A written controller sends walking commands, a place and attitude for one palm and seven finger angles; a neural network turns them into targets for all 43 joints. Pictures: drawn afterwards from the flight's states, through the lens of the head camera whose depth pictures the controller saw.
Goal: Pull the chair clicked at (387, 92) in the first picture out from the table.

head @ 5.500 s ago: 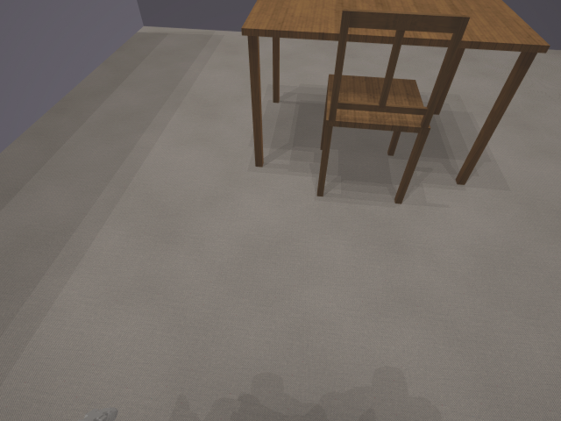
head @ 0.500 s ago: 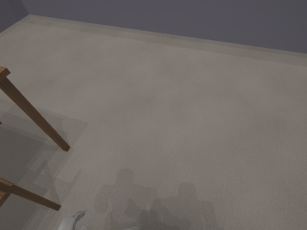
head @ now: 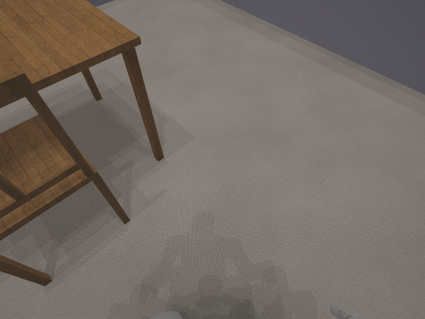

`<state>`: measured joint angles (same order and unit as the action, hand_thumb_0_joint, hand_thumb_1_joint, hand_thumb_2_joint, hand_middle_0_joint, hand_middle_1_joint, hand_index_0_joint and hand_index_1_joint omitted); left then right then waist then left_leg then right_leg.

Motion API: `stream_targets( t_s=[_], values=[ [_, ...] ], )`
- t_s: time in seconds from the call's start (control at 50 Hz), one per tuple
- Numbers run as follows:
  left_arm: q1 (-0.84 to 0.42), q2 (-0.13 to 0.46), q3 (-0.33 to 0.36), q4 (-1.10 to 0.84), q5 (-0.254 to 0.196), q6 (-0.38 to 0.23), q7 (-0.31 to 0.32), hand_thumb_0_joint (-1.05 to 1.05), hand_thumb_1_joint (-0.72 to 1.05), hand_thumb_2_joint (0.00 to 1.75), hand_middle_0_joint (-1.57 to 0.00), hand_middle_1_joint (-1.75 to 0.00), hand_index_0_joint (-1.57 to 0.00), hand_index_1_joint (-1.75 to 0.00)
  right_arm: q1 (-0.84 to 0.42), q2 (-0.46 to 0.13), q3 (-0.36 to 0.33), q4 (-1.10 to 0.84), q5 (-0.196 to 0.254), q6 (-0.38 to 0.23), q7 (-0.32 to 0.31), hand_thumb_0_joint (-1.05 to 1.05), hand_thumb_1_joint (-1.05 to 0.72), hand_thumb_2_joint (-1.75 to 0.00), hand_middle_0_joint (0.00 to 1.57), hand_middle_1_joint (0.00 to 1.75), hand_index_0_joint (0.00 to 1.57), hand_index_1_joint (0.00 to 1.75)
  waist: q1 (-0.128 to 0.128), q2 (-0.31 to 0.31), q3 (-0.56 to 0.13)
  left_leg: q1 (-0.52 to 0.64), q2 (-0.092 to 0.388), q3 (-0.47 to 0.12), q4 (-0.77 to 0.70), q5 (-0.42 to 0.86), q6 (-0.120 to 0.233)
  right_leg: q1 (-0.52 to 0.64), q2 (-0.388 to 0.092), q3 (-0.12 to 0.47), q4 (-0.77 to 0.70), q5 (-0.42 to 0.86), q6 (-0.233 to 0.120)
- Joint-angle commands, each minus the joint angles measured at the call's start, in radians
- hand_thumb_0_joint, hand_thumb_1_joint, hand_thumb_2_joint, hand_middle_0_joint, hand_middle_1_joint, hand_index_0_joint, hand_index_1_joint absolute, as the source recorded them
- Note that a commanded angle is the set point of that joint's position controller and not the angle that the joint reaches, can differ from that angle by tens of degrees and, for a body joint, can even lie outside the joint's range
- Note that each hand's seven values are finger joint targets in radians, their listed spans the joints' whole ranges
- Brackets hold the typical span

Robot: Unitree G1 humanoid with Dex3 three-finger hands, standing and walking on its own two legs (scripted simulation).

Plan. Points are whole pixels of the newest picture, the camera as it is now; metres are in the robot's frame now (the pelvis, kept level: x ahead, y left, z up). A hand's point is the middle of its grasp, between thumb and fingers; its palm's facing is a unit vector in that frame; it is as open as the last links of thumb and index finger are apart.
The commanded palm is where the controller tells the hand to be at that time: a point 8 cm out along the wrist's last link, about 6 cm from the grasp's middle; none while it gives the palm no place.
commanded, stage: turn to face it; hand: left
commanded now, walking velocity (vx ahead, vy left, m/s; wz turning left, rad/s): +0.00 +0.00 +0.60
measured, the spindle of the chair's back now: out of the picture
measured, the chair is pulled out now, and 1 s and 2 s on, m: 0.00 0.00 0.00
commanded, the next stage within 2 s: take the last steps up to it in 1.34 s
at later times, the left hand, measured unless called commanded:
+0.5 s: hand out of the picture +0.10 +0.22 -0.14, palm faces +0.25 -0.92 -0.29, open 7.4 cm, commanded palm none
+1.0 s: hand out of the picture -0.11 +0.21 -0.19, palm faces +0.58 -0.78 -0.25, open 7.4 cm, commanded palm none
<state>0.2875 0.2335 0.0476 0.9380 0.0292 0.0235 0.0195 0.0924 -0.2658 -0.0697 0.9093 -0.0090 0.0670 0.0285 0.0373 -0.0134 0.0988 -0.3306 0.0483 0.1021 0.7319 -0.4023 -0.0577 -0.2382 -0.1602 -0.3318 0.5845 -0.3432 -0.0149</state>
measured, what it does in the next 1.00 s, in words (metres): steps on the spot, turning left: left foot, then right foot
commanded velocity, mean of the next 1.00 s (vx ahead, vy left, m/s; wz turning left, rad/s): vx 0.00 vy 0.00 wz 0.56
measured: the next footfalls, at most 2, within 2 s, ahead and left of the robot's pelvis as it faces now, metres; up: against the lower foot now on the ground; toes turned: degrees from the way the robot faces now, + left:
left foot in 0.04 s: +0.02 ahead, +0.13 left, +0.00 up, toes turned +8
right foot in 0.48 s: +0.09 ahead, -0.12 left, +0.00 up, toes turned +12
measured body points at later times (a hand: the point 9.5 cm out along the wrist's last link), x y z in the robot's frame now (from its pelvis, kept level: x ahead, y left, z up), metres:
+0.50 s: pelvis +0.01 -0.02 -0.01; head +0.05 -0.03 +0.44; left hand +0.09 +0.26 -0.12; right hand +0.13 -0.26 -0.16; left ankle -0.02 +0.12 -0.73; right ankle +0.05 -0.13 -0.74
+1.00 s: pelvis -0.01 +0.02 -0.01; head +0.01 +0.07 +0.43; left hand -0.14 +0.25 -0.17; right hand +0.24 -0.14 -0.13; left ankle -0.06 +0.09 -0.73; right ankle +0.04 -0.13 -0.70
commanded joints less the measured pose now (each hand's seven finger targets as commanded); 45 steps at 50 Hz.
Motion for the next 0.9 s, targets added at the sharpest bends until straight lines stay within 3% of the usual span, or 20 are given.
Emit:
stream_targets(
  t_s=[0.0, 0.02, 0.04, 0.06, 0.08, 0.14, 0.3, 0.36, 0.4, 0.42, 0.44, 0.46, 0.48, 0.5, 0.54, 0.58, 0.7, 0.8, 0.86, 0.88],
  values=[
    [0.001, 0.159, 0.053, -0.078, -0.018, -0.011, 0.000, 0.00, 0.90, 0.90, -0.20, -0.30, -0.20, -0.30, 0.153, -0.183, -0.036, -0.056, -0.011, -0.050, -0.009, 0.00, -0.90, -0.90, 0.20, 0.30, 0.20, 0.30, -0.094, 0.094, -0.278, 0.367, 0.152, -0.194, -0.365, 0.417, 0.105, -0.083, -0.121, 0.102, 0.251, 0.289, 0.049],
    [-0.056, 0.096, 0.029, -0.132, -0.020, -0.007, -0.007, 0.00, 0.90, 0.90, -0.20, -0.30, -0.20, -0.30, 0.203, -0.286, -0.062, -0.050, -0.005, -0.049, -0.017, 0.00, -0.90, -0.90, 0.20, 0.30, 0.20, 0.30, -0.127, 0.341, -0.255, 0.460, 0.393, -0.494, -0.365, 0.877, 0.245, -0.378, 0.012, 0.142, 0.451, -0.326, 0.121],
    [-0.108, 0.129, 0.029, -0.145, -0.011, 0.007, 0.000, 0.00, 0.90, 0.90, -0.20, -0.30, -0.20, -0.30, 0.235, -0.279, -0.057, -0.025, -0.002, -0.040, -0.021, 0.00, -0.90, -0.90, 0.20, 0.30, 0.20, 0.30, -0.131, 0.212, -0.245, 0.410, 0.424, -0.427, -0.338, 0.906, 0.304, -0.381, 0.004, 0.248, 0.540, -0.325, 0.108],
    [-0.115, 0.116, 0.034, -0.139, -0.009, 0.011, -0.002, 0.00, 0.90, 0.90, -0.20, -0.30, -0.20, -0.30, 0.190, -0.243, -0.049, -0.033, -0.007, -0.043, -0.028, 0.00, -0.90, -0.90, 0.20, 0.30, 0.20, 0.30, -0.108, 0.165, -0.189, 0.344, 0.365, -0.371, -0.351, 0.807, 0.291, -0.396, -0.003, 0.267, 0.571, -0.251, 0.108],
    [-0.112, 0.112, 0.038, -0.118, -0.010, 0.010, -0.003, 0.00, 0.90, 0.90, -0.20, -0.30, -0.20, -0.30, 0.136, -0.216, -0.043, -0.046, -0.009, -0.048, -0.036, 0.00, -0.90, -0.90, 0.20, 0.30, 0.20, 0.30, -0.090, 0.203, -0.177, 0.309, 0.301, -0.346, -0.346, 0.760, 0.261, -0.394, 0.002, 0.287, 0.586, -0.190, 0.116],
    [-0.080, 0.121, 0.041, -0.094, -0.014, 0.009, -0.009, 0.00, 0.90, 0.90, -0.20, -0.30, -0.20, -0.30, 0.051, -0.175, -0.027, -0.072, -0.008, -0.055, -0.036, 0.00, -0.90, -0.90, 0.20, 0.30, 0.20, 0.30, -0.047, 0.154, -0.121, 0.231, 0.198, -0.257, -0.347, 0.768, 0.208, -0.339, 0.030, 0.301, 0.569, -0.082, 0.125],
    [-0.164, 0.101, 0.033, -0.143, -0.020, 0.007, -0.003, 0.00, 0.90, 0.90, -0.20, -0.30, -0.20, -0.30, 0.109, -0.180, -0.041, -0.060, -0.014, -0.049, -0.032, 0.00, -0.90, -0.90, 0.20, 0.30, 0.20, 0.30, -0.073, 0.183, -0.132, 0.214, 0.172, -0.356, -0.341, 0.672, 0.227, -0.247, 0.082, 0.311, 0.319, -0.104, 0.133],
    [-0.151, 0.091, 0.031, -0.150, -0.027, -0.001, 0.000, 0.00, 0.90, 0.90, -0.20, -0.30, -0.20, -0.30, 0.091, -0.183, -0.047, -0.068, -0.016, -0.044, -0.032, 0.00, -0.90, -0.90, 0.20, 0.30, 0.20, 0.30, -0.063, 0.212, -0.141, 0.168, 0.151, -0.400, -0.301, 0.705, 0.214, -0.139, 0.123, 0.295, 0.167, -0.083, 0.121],
    [-0.099, 0.099, 0.033, -0.143, -0.030, -0.011, 0.002, 0.00, 0.90, 0.90, -0.20, -0.30, -0.20, -0.30, 0.071, -0.179, -0.049, -0.076, -0.012, -0.043, -0.032, 0.00, -0.90, -0.90, 0.20, 0.30, 0.20, 0.30, -0.030, 0.189, -0.160, 0.110, 0.132, -0.423, -0.251, 0.678, 0.192, -0.015, 0.137, 0.296, 0.004, 0.017, 0.113],
    [-0.051, 0.114, 0.038, -0.133, -0.029, -0.022, 0.004, 0.00, 0.90, 0.90, -0.20, -0.30, -0.20, -0.30, 0.061, -0.166, -0.048, -0.082, -0.006, -0.043, -0.030, 0.00, -0.90, -0.90, 0.20, 0.30, 0.20, 0.30, -0.004, 0.151, -0.183, 0.054, 0.093, -0.401, -0.187, 0.576, 0.148, 0.102, 0.114, 0.305, -0.158, 0.146, 0.109],
    [-0.018, 0.191, 0.053, -0.124, -0.016, -0.037, 0.012, 0.00, 0.90, 0.90, -0.20, -0.30, -0.20, -0.30, 0.093, -0.103, -0.040, -0.086, 0.004, -0.044, -0.024, 0.00, -0.90, -0.90, 0.20, 0.30, 0.20, 0.30, 0.004, -0.044, -0.226, -0.120, 0.003, -0.307, -0.028, 0.307, 0.073, 0.303, -0.070, 0.459, -0.260, 0.244, 0.062],
    [0.004, 0.282, 0.068, -0.126, -0.006, -0.039, 0.019, 0.00, 0.90, 0.90, -0.20, -0.30, -0.20, -0.30, 0.097, -0.046, -0.028, -0.117, 0.002, -0.044, -0.024, 0.00, -0.90, -0.90, 0.20, 0.30, 0.20, 0.30, 0.015, -0.313, -0.225, -0.291, -0.128, -0.147, 0.215, -0.214, 0.000, 0.338, -0.342, 0.698, -0.267, 0.496, -0.055],
    [0.000, 0.272, 0.061, -0.135, -0.013, -0.032, 0.023, 0.00, 0.90, 0.90, -0.20, -0.30, -0.20, -0.30, 0.086, -0.095, -0.040, -0.120, -0.004, -0.034, -0.027, 0.00, -0.90, -0.90, 0.20, 0.30, 0.20, 0.30, 0.014, -0.214, -0.215, -0.246, -0.065, -0.200, 0.399, -0.230, 0.010, 0.205, -0.386, 0.661, -0.257, 0.543, -0.126],
    [-0.065, 0.210, 0.052, -0.140, -0.012, -0.034, 0.024, 0.00, 0.90, 0.90, -0.20, -0.30, -0.20, -0.30, 0.087, -0.096, -0.045, -0.097, -0.007, -0.021, -0.023, 0.00, -0.90, -0.90, 0.20, 0.30, 0.20, 0.30, -0.016, -0.184, -0.157, -0.240, -0.039, -0.217, 0.472, -0.154, 0.016, 0.118, -0.301, 0.551, -0.270, 0.411, -0.114],
    [-0.157, 0.158, 0.032, -0.163, -0.015, -0.027, 0.017, 0.00, 0.90, 0.90, -0.20, -0.30, -0.20, -0.30, 0.107, -0.091, -0.044, -0.056, -0.014, -0.011, -0.008, 0.00, -0.90, -0.90, 0.20, 0.30, 0.20, 0.30, -0.055, -0.174, -0.080, -0.252, -0.016, -0.159, 0.544, -0.032, -0.003, 0.063, -0.193, 0.426, -0.267, 0.324, -0.075],
    [-0.165, 0.135, 0.025, -0.161, -0.013, -0.030, 0.016, 0.00, 0.90, 0.90, -0.20, -0.30, -0.20, -0.30, 0.133, -0.072, -0.041, -0.041, -0.012, -0.007, 0.002, 0.00, -0.90, -0.90, 0.20, 0.30, 0.20, 0.30, -0.069, -0.189, -0.068, -0.248, -0.010, -0.129, 0.527, 0.029, -0.015, 0.060, -0.157, 0.317, -0.260, 0.349, -0.052],
    [-0.059, 0.168, 0.034, -0.125, -0.005, -0.026, 0.017, 0.00, 0.90, 0.90, -0.20, -0.30, -0.20, -0.30, 0.041, -0.056, -0.024, -0.060, -0.009, -0.001, 0.008, 0.00, -0.90, -0.90, 0.20, 0.30, 0.20, 0.30, -0.017, -0.179, -0.058, -0.213, 0.006, -0.055, 0.318, 0.001, -0.028, 0.117, -0.193, 0.244, -0.253, 0.407, -0.077],
    [-0.021, 0.198, 0.046, -0.104, 0.001, -0.017, 0.013, 0.00, 0.90, 0.90, -0.20, -0.30, -0.20, -0.30, 0.005, -0.039, -0.009, -0.076, -0.004, -0.015, 0.010, 0.00, -0.90, -0.90, 0.20, 0.30, 0.20, 0.30, 0.007, -0.220, -0.093, -0.111, -0.006, 0.009, 0.094, -0.030, -0.003, 0.144, -0.220, 0.203, -0.186, 0.503, -0.085],
    [-0.032, 0.210, 0.053, -0.094, -0.002, -0.010, 0.009, 0.00, 0.90, 0.90, -0.20, -0.30, -0.20, -0.30, 0.061, -0.052, -0.009, -0.071, -0.005, -0.028, 0.005, 0.00, -0.90, -0.90, 0.20, 0.30, 0.20, 0.30, -0.023, -0.198, -0.139, 0.012, -0.020, 0.033, -0.087, 0.047, 0.019, 0.127, -0.217, 0.165, -0.091, 0.483, -0.052],
    [-0.033, 0.198, 0.054, -0.092, -0.009, -0.006, 0.006, 0.00, 0.90, 0.90, -0.20, -0.30, -0.20, -0.30, 0.105, -0.078, -0.017, -0.065, -0.006, -0.034, 0.004, 0.00, -0.90, -0.90, 0.20, 0.30, 0.20, 0.30, -0.050, -0.128, -0.159, 0.129, -0.016, 0.013, -0.222, 0.158, 0.031, 0.064, -0.200, 0.145, 0.010, 0.436, -0.016]
  ],
)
